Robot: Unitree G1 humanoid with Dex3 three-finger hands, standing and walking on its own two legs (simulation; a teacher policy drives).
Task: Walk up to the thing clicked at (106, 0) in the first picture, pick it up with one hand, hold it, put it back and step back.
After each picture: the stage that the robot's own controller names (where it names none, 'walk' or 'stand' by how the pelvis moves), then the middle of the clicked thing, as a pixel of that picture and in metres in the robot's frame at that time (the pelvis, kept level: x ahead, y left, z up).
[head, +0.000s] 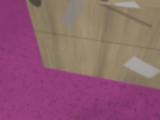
stand; out of the picture +1.04 -0.13 +0.06
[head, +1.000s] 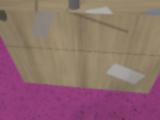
walk; out of the picture +0.93 +0.11 +0.09
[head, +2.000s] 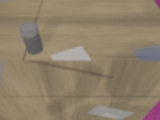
walk; (32, 39) +0.52 +0.24 +0.07
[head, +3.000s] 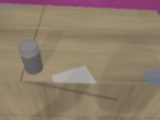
walk; (31, 57) +0.43 +0.20 +0.07
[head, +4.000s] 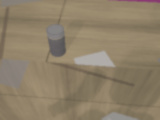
stand; (56, 41) +0.52 +0.12 +0.08
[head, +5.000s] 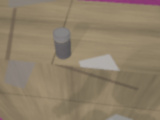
stand; (62, 44) +0.52 +0.11 +0.06
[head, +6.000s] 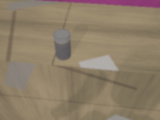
stand; (62, 45) +0.52 +0.10 +0.06
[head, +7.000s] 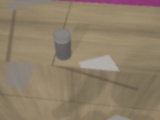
stand; (62, 45) +0.52 +0.10 +0.06
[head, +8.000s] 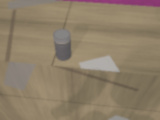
rise first; (62, 45) +0.52 +0.10 +0.06
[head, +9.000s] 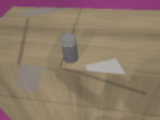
rise first; (69, 48) +0.52 +0.11 +0.06
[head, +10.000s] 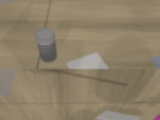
go down; (47, 46) +0.50 +0.11 +0.07
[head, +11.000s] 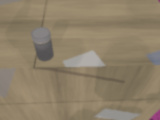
go down; (43, 44) +0.51 +0.12 +0.07
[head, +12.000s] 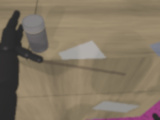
close in; (36, 34) +0.50 +0.12 +0.10
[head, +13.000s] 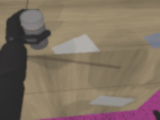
close; (35, 30) +0.50 +0.11 +0.11
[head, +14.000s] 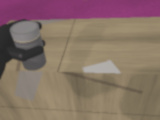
lift; (30, 46) +0.32 +0.15 +0.27
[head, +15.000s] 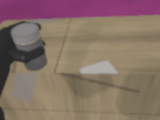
hold; (31, 47) +0.34 +0.15 +0.25
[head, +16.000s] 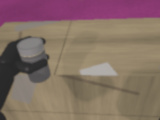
hold; (35, 60) +0.33 +0.15 +0.21
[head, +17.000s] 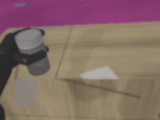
hold; (34, 53) +0.33 +0.14 +0.25
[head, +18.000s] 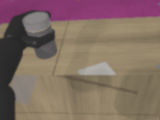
crouch; (41, 36) +0.37 +0.12 +0.27
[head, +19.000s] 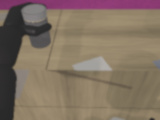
crouch; (37, 27) +0.44 +0.13 +0.23
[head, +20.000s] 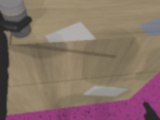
lower; (16, 17) +0.53 +0.13 +0.13
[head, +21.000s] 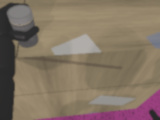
lower; (24, 27) +0.51 +0.13 +0.12
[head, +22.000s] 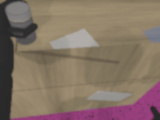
lower; (22, 24) +0.52 +0.13 +0.12
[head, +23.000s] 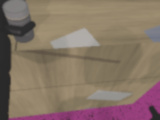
lower; (20, 22) +0.52 +0.14 +0.12
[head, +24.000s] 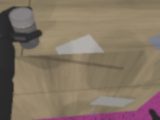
open; (25, 29) +0.50 +0.14 +0.11
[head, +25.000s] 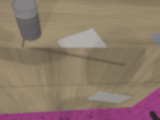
rise; (28, 20) +0.51 +0.13 +0.12
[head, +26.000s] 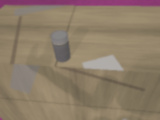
sink last; (61, 46) +0.51 +0.13 +0.09
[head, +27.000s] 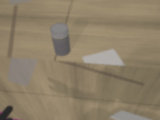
stand; (61, 40) +0.51 +0.12 +0.08
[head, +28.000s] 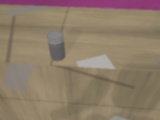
stand; (56, 46) +0.53 +0.13 +0.07
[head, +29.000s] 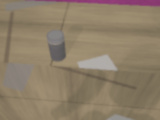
stand; (56, 46) +0.52 +0.12 +0.06
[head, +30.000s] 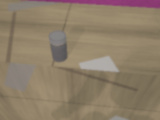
stand; (58, 46) +0.51 +0.12 +0.06
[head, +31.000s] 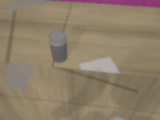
stand; (58, 47) +0.51 +0.12 +0.06
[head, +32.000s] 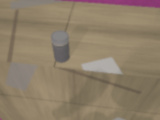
stand; (61, 47) +0.50 +0.11 +0.06
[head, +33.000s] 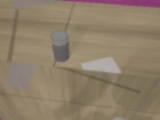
walk; (60, 46) +0.51 +0.11 +0.06
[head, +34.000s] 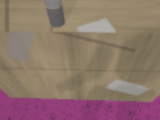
walk; (55, 11) +0.63 +0.15 +0.07
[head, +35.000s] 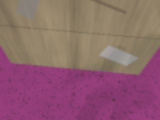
walk; out of the picture +0.91 +0.13 +0.09
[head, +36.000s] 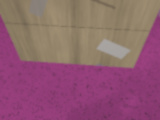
stand; out of the picture +1.15 +0.15 +0.08
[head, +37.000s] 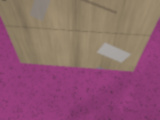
stand; out of the picture +1.13 +0.13 +0.06
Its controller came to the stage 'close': yes
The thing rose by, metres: 0.21
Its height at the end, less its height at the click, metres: +0.00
